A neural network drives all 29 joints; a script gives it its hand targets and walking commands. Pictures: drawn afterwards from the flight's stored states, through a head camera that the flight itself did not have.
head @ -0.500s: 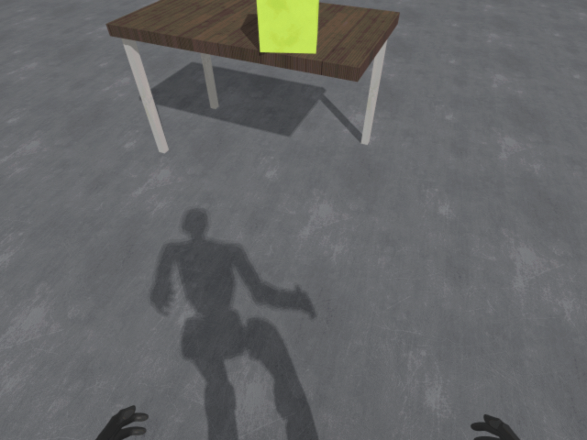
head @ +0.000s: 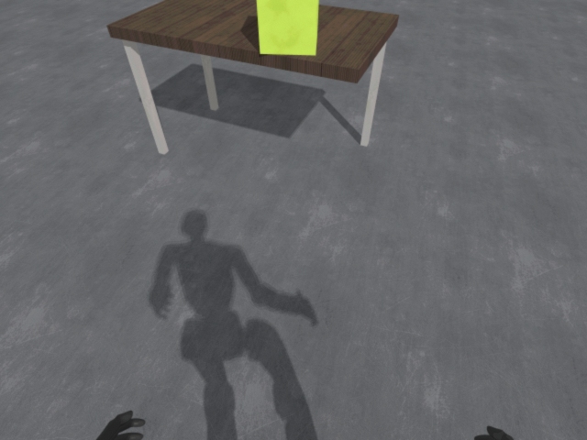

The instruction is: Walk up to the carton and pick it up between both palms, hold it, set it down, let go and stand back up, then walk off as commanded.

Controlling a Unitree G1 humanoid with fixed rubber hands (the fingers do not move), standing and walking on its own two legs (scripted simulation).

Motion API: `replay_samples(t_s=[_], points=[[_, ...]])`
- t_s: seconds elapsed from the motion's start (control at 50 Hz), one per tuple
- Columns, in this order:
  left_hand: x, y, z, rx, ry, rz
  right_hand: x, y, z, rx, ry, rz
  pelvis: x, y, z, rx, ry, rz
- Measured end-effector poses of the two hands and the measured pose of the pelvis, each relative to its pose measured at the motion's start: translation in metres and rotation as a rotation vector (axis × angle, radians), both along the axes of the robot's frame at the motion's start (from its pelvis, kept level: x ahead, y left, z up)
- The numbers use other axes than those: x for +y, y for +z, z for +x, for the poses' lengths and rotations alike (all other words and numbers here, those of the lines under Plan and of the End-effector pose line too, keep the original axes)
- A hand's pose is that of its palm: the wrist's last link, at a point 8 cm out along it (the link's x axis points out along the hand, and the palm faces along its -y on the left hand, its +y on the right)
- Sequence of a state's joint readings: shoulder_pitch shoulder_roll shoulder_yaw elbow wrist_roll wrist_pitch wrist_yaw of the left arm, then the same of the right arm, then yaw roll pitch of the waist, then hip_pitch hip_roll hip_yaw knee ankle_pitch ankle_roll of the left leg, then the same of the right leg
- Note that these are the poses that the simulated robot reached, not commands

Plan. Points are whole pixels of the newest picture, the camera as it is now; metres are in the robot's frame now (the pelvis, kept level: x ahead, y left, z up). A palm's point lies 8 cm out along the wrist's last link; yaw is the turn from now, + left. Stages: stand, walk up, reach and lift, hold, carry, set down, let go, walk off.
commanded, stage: walk up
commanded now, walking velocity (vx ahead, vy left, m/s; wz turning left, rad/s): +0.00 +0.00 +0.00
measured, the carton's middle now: (289, 9) +1.54 +0.04 +0.06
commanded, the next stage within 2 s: none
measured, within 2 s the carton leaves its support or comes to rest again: neither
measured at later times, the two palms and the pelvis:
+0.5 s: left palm out of the picture +0.11 +0.38 -0.08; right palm out of the picture +0.15 -0.27 -0.06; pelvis +0.05 +0.06 +0.00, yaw -1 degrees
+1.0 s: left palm (105, 332) +0.32 +0.31 -0.05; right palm (514, 402) +0.24 -0.32 -0.10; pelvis +0.20 +0.00 +0.00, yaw -6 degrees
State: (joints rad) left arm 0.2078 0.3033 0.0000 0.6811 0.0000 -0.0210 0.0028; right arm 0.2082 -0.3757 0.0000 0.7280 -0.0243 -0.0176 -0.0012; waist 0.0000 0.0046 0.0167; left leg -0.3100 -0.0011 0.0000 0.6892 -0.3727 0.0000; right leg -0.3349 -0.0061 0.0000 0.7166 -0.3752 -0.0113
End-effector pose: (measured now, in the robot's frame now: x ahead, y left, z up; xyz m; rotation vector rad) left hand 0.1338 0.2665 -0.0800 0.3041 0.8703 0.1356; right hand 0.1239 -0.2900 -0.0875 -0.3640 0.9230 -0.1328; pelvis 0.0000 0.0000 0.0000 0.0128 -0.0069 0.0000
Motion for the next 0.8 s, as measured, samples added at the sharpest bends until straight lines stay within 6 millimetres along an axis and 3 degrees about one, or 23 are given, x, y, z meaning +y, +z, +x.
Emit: replay_samples(t_s=[0.22,0.34,0.42,0.48,0.62,0.7,0.8], points=[[0.009,-0.001,-0.016,0.014,-0.013,0.01,-0.004,0.001,-0.007,0.014,0.023,0.003,0.001,0.0,-0.002,-0.012,-0.005,-0.001],[0.054,0.005,-0.049,0.135,-0.012,0.073,-0.007,0.018,0.006,0.033,0.055,-0.044,0.021,0.007,0.014,-0.002,-0.013,-0.005],[0.093,0.003,-0.053,0.185,-0.013,0.104,0.006,0.026,0.027,0.01,0.078,-0.084,0.044,0.004,0.03,-0.006,-0.018,-0.021],[0.111,-0.003,-0.035,0.185,-0.023,0.11,0.019,0.024,0.029,0.006,0.068,-0.093,0.058,-0.001,0.042,-0.019,-0.024,-0.032],[0.107,0.002,0.026,0.133,-0.064,0.068,0.04,0.03,0.023,0.064,0.004,-0.055,0.062,0.013,0.076,-0.027,-0.029,-0.037],[0.098,0.005,0.057,0.129,-0.095,0.067,0.035,0.028,0.028,0.082,-0.031,-0.042,0.056,0.015,0.097,-0.028,-0.042,-0.026],[0.081,0.01,0.105,0.128,-0.136,0.095,0.015,0.017,0.043,0.103,-0.066,-0.027,0.041,0.011,0.129,-0.018,-0.067,0.0]])
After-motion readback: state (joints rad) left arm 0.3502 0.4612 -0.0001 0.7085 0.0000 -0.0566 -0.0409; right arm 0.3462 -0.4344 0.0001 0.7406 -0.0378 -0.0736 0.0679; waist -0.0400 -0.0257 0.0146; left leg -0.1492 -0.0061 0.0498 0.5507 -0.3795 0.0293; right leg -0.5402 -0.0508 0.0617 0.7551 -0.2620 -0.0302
